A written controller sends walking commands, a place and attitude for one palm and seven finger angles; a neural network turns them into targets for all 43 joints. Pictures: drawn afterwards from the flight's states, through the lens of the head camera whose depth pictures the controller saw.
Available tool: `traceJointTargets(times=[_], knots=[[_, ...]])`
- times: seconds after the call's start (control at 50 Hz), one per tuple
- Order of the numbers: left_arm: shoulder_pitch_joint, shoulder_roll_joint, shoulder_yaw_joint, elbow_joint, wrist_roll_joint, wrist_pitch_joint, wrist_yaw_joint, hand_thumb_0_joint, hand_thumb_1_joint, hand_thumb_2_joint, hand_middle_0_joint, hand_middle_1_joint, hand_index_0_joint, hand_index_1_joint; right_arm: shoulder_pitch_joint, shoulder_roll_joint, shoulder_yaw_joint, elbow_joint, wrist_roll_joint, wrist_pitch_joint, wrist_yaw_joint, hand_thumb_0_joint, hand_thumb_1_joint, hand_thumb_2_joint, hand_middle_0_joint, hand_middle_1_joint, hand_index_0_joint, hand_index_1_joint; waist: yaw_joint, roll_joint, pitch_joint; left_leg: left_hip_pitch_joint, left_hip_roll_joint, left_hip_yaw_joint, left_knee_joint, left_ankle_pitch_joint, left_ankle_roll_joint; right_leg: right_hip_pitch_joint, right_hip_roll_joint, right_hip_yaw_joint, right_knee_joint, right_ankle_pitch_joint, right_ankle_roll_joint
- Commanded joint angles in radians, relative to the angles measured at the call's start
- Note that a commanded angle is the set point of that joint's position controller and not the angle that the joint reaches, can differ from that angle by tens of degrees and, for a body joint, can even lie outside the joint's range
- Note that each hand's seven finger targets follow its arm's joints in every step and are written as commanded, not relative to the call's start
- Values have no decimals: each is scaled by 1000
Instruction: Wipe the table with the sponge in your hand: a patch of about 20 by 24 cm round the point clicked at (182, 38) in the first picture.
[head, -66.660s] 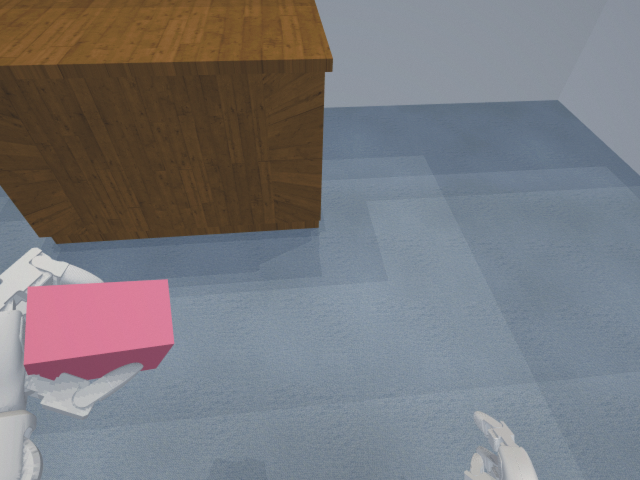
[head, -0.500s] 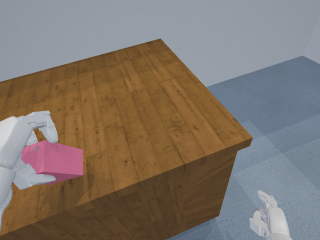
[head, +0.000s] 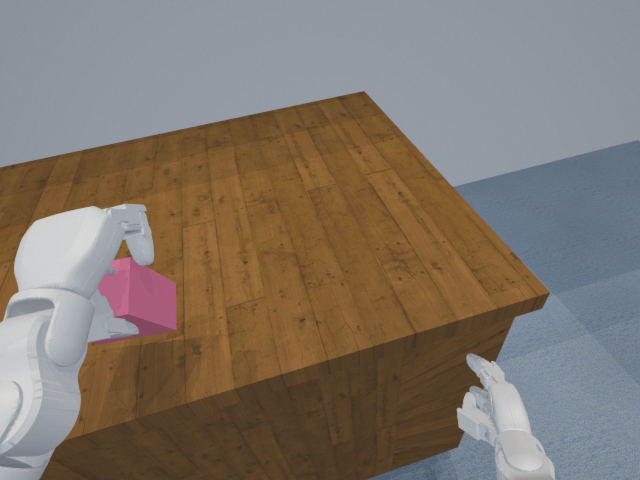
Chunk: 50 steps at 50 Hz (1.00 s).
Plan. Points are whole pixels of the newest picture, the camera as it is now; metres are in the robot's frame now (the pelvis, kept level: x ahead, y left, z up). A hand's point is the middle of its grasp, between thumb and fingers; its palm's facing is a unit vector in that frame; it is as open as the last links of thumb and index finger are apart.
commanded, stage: turn the palm down, sponge in hand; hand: left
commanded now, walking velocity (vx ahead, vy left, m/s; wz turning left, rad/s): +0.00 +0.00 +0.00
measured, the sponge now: (121, 307) +0.24 +0.30 +0.12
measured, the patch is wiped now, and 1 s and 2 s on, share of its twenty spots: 0.90 0.90 0.90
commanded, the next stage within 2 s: move the sponge above the wiping area in 0.54 s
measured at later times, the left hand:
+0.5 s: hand (98, 255) +0.24 +0.28 +0.21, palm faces +0.28 -0.01 -0.96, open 8.9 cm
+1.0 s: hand (105, 259) +0.25 +0.28 +0.20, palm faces +0.21 -0.02 -0.98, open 7.7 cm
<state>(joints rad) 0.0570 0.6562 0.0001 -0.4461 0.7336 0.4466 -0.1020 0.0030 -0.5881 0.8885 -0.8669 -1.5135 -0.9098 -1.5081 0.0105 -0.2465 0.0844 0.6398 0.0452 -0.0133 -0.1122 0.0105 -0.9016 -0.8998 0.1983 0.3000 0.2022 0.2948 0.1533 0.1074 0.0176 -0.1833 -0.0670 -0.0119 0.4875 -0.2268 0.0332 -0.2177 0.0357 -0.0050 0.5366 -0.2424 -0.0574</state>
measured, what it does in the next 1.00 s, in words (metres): stands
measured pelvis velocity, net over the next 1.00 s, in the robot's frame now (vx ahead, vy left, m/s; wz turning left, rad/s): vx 0.00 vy -0.03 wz -0.01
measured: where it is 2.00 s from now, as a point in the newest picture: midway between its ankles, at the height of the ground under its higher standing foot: outside the picture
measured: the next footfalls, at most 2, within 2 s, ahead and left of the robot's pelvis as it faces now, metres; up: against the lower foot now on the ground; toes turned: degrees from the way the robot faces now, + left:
none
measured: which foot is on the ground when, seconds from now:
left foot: down 0.00-1.00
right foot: down 0.00-1.00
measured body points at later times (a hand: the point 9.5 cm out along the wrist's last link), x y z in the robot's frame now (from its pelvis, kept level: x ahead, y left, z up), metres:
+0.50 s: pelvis +0.00 -0.01 +0.00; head -0.02 -0.07 +0.45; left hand +0.22 +0.27 +0.26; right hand +0.27 -0.19 -0.07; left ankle +0.03 +0.10 -0.73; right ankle +0.03 -0.08 -0.73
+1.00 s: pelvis +0.00 -0.03 +0.00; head -0.02 -0.09 +0.44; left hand +0.23 +0.28 +0.25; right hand +0.26 -0.23 -0.08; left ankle +0.03 +0.10 -0.73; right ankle +0.03 -0.08 -0.73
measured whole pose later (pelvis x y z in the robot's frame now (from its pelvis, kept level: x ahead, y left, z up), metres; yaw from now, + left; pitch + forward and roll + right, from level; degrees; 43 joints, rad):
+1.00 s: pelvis +0.00 -0.03 +0.00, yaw -1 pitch -5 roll +2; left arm -0.02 0.65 0.07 -0.23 0.77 0.50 -0.10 0.00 -0.47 0.94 -0.72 -1.45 -1.21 -1.59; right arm 0.00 -0.29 0.05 0.69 0.06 0.00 -0.10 0.01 -0.90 -0.90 0.20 0.30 0.20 0.29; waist 0.13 0.13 0.01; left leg -0.18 -0.03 -0.02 0.49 -0.23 -0.01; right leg -0.21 0.08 -0.01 0.52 -0.23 -0.10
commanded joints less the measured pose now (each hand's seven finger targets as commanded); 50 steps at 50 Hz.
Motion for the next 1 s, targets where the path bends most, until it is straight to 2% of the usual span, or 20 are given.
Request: traceJointTargets(times=[0.0, 0.06, 0.12, 0.14, 0.24, 0.32, 0.38, 0.42, 0.44, 0.52, 0.54, 0.62, 0.64, 0.7, 0.72, 0.76, 0.82, 0.84, 0.92, 0.98], knots=[[-362, 281, 283, -79, 58, 43, 91, 0, 100, 1300, -1200, -1600, -1200, -1600, -238, -93, -34, -155, 4, -28, 15, 0, -900, -900, 200, 300, 200, 300, 11, 14, -184, 8, 60, -119, -134, 113, -27, 75, -39, 100, -117, 37, -17], [-288, 202, 221, -32, 28, 66, 56, 0, 100, 1300, -1200, -1600, -1200, -1600, -246, -91, -28, -168, 18, -19, 18, 0, -900, -900, 200, 300, 200, 300, -1, -45, -146, -13, 62, -106, -145, 64, -21, 57, -40, 78, -129, 26, -5], [-231, 111, 150, -46, 23, 83, 27, 0, 100, 1300, -1200, -1600, -1200, -1600, -288, -82, -23, -194, 36, -24, 26, 0, -900, -900, 200, 300, 200, 300, -8, -32, -136, -15, 60, -99, -144, 17, -14, 39, -34, 86, -130, 13, -8], [-211, 84, 121, -55, 14, 77, 22, 0, 100, 1300, -1200, -1600, -1200, -1600, -256, -90, -29, -196, 32, -25, 27, 0, -900, -900, 200, 300, 200, 300, -15, -51, -143, -22, 65, -99, -143, 0, -10, 45, -40, 58, -127, 20, -1], [-304, 185, 173, -188, 64, 57, 44, 0, 100, 1300, -1200, -1600, -1200, -1600, -272, -90, -28, -211, 15, -46, 8, 0, -900, -900, 200, 300, 200, 300, -8, -16, -214, -13, 54, -100, -143, -27, 8, 93, -34, 87, -104, -18, -5], [-438, 352, 288, -253, 142, 36, 85, 0, 100, 1300, -1200, -1600, -1200, -1600, -295, -93, -28, -188, -5, -57, 2, 0, -900, -900, 200, 300, 200, 300, 15, 61, -273, 23, 43, -120, -128, 78, 6, 141, -17, 174, -100, 5, -37], [-407, 301, 254, -141, 146, 35, 97, 0, 100, 1300, -1200, -1600, -1200, -1600, -263, -92, -34, -159, -13, -47, 12, 0, -900, -900, 200, 300, 200, 300, 7, 33, -249, 45, 36, -112, -109, 169, -8, 125, -36, 166, -131, 48, -40], [-399, 281, 256, -93, 118, 55, 93, 0, 100, 1300, -1200, -1600, -1200, -1600, -302, -86, -34, -155, 3, -49, 15, 0, -900, -900, 200, 300, 200, 300, 14, 10, -195, 42, 37, -111, -104, 150, -10, 94, -30, 198, -150, 28, -49], [-376, 233, 220, -61, 94, 58, 84, 0, 100, 1300, -1200, -1600, -1200, -1600, -276, -91, -37, -149, 2, -43, 18, 0, -900, -900, 200, 300, 200, 300, 4, -15, -201, 30, 42, -101, -101, 149, -9, 104, -44, 159, -151, 47, -34], [-258, 136, 164, 5, 33, 89, 33, 0, 100, 1300, -1200, -1600, -1200, -1600, -298, -86, -34, -161, 26, -38, 22, 0, -900, -900, 200, 300, 200, 300, -9, -87, -123, 0, 42, -85, -90, 98, -6, 50, -49, 173, -174, 19, -16], [-224, 113, 143, -4, 21, 84, 21, 0, 100, 1300, -1200, -1600, -1200, -1600, -264, -96, -39, -164, 25, -34, 24, 0, -900, -900, 200, 300, 200, 300, -17, -97, -155, -8, 47, -79, -82, 98, -3, 70, -57, 140, -164, 44, -5], [-229, 157, 159, -97, 36, 88, 13, 0, 100, 1300, -1200, -1600, -1200, -1600, -291, -93, -35, -190, 27, -39, 19, 0, -900, -900, 200, 300, 200, 300, -20, -90, -174, -5, 36, -69, -61, 85, 3, 64, -55, 181, -163, 4, -3], [-250, 166, 155, -73, 45, 85, 15, 0, 100, 1300, -1200, -1600, -1200, -1600, -263, -99, -35, -189, 20, -39, 14, 0, -900, -900, 200, 300, 200, 300, -26, -90, -176, -19, 38, -68, -58, 81, 5, 70, -62, 162, -155, 5, 0], [-323, 283, 230, -98, 99, 67, 32, 0, 100, 1300, -1200, -1600, -1200, -1600, -256, -102, -39, -187, 5, -35, 3, 0, -900, -900, 200, 300, 200, 300, -12, -75, -226, -9, 23, -69, -47, 120, 6, 107, -67, 200, -143, 23, -3], [-377, 356, 284, -131, 119, 62, 47, 0, 100, 1300, -1200, -1600, -1200, -1600, -282, -106, -38, -180, 2, -44, 1, 0, -900, -900, 200, 300, 200, 300, -2, -36, -251, 9, 20, -71, -37, 128, 5, 111, -56, 242, -145, 13, -20], [-382, 346, 272, -106, 145, 44, 63, 0, 100, 1300, -1200, -1600, -1200, -1600, -262, -96, -41, -173, -8, -46, 4, 0, -900, -900, 200, 300, 200, 300, 4, 15, -278, 18, 14, -77, -34, 189, 0, 145, -69, 230, -125, 88, -27], [-398, 353, 284, -65, 141, 39, 73, 0, 100, 1300, -1200, -1600, -1200, -1600, -287, -99, -46, -155, 0, -47, 8, 0, -900, -900, 200, 300, 200, 300, 5, 33, -237, 28, 14, -85, -40, 183, -4, 125, -58, 262, -147, 73, -39], [-389, 307, 247, -19, 128, 40, 70, 0, 100, 1300, -1200, -1600, -1200, -1600, -267, -98, -48, -147, -3, -47, 8, 0, -900, -900, 200, 300, 200, 300, -3, 18, -233, 15, 19, -82, -36, 179, -3, 129, -69, 238, -145, 81, -31], [-308, 249, 226, 68, 60, 54, 32, 0, 100, 1300, -1200, -1600, -1200, -1600, -291, -101, -53, -144, 17, -48, 10, 0, -900, -900, 200, 300, 200, 300, -12, -73, -156, -21, 25, -77, -23, 123, -6, 84, -79, 273, -176, 22, -15], [-249, 218, 190, 72, 46, 44, 0, 0, 100, 1300, -1200, -1600, -1200, -1600, -247, -111, -58, -149, 18, -44, 10, 0, -900, -900, 200, 300, 200, 300, -25, -96, -183, -32, 30, -73, -17, 116, 0, 99, -92, 240, -160, 50, 4]])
